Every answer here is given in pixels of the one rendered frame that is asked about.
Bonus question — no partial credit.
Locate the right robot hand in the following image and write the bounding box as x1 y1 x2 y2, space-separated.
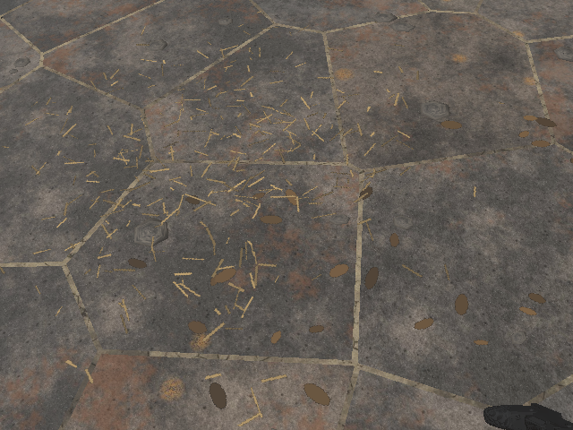
483 403 573 430

